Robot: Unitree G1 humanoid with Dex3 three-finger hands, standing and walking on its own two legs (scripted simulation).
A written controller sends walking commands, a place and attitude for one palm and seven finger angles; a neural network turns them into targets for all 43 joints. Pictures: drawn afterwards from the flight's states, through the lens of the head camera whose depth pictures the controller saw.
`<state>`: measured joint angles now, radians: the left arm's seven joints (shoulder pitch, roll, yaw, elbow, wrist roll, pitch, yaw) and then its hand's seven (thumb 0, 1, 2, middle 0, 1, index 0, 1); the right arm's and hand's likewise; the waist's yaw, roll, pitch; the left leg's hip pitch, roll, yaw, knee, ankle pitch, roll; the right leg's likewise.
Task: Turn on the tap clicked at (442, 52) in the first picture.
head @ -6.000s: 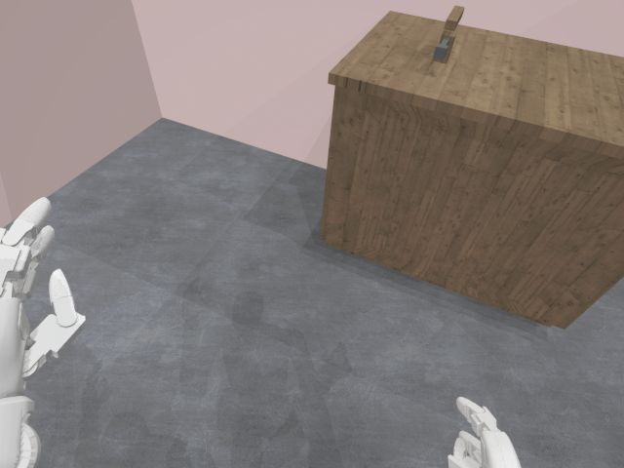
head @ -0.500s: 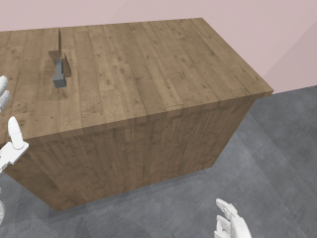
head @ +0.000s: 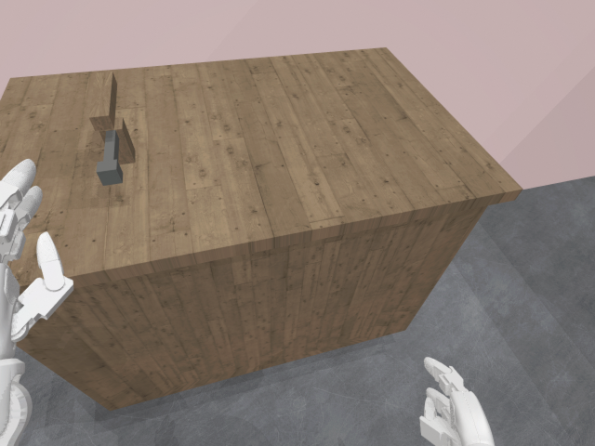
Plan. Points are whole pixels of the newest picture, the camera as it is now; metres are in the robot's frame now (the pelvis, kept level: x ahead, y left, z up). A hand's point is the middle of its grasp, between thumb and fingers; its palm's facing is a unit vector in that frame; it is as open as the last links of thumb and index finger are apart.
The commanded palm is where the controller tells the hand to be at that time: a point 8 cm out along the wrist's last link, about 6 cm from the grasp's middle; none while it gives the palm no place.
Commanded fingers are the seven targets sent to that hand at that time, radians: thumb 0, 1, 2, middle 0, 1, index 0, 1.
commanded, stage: come to a stop and stand still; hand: left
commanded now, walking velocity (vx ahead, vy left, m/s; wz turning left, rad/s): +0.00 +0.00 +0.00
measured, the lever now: (110, 172) +0.45 +0.34 +0.09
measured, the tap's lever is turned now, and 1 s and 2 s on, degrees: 0 0 0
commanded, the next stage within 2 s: look again from close up in 0.44 s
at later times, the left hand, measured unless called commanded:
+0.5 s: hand (91, 292) +0.22 +0.24 +0.15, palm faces +0.42 -0.84 -0.35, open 7.5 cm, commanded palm +0.17 +0.26 +0.17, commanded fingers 0.00 0.90 0.90 -0.20 -0.30 -0.20 -0.30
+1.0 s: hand (68, 304) +0.21 +0.25 +0.15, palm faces +0.42 -0.84 -0.34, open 7.5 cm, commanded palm +0.15 +0.28 +0.17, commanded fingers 0.00 0.90 0.90 -0.20 -0.30 -0.20 -0.30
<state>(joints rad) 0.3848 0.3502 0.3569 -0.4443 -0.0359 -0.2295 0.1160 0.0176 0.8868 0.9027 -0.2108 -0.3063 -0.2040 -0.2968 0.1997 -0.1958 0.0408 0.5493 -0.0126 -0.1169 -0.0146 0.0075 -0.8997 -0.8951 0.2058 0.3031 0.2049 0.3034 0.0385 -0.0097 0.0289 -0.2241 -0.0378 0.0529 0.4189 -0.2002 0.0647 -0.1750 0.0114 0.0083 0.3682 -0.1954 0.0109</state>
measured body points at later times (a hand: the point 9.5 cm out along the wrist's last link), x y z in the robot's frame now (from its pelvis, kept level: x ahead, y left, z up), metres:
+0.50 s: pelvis +0.01 -0.02 +0.00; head +0.02 -0.01 +0.45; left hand +0.19 +0.28 +0.17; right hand +0.20 -0.24 -0.07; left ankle +0.02 +0.07 -0.74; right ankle +0.00 -0.13 -0.74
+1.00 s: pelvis +0.00 +0.00 +0.00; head +0.01 +0.01 +0.45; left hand +0.18 +0.29 +0.17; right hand +0.18 -0.22 -0.07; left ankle +0.02 +0.07 -0.74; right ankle +0.00 -0.13 -0.74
